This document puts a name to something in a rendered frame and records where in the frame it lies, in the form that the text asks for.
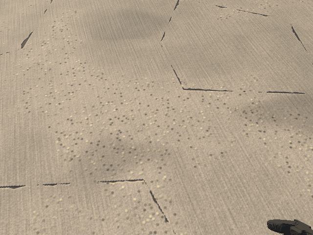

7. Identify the right robot hand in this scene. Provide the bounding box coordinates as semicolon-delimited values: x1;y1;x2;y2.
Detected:
267;219;313;235

